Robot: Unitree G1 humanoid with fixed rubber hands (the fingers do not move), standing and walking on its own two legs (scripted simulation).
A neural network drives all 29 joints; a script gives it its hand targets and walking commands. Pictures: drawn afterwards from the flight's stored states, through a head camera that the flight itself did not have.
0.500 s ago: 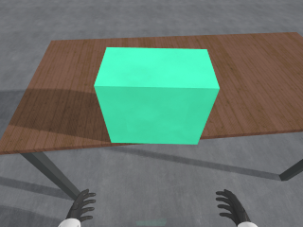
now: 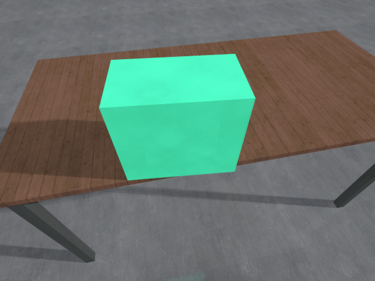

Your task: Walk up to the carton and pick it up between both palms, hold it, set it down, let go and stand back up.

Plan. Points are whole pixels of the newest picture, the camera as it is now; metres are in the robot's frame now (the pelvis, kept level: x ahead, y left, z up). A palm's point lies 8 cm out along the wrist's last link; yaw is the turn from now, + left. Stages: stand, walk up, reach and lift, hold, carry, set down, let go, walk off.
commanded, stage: stand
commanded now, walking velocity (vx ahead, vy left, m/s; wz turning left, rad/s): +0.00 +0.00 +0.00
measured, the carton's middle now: (178, 120) +0.46 +0.02 +0.08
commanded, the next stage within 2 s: none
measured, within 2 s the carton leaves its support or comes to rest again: neither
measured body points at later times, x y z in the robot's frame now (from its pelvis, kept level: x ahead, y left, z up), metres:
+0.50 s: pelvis -0.01 +0.00 +0.00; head -0.02 -0.02 +0.45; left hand +0.04 +0.23 -0.13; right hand -0.05 -0.24 -0.16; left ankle -0.01 +0.10 -0.73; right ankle +0.03 -0.12 -0.73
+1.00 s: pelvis +0.00 +0.00 +0.01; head -0.01 -0.01 +0.46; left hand +0.02 +0.22 -0.14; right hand -0.06 -0.22 -0.16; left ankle -0.01 +0.10 -0.73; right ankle +0.03 -0.12 -0.73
